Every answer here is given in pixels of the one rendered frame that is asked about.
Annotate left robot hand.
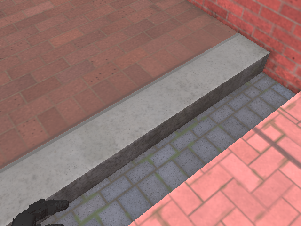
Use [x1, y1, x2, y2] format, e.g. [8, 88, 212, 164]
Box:
[11, 199, 70, 226]

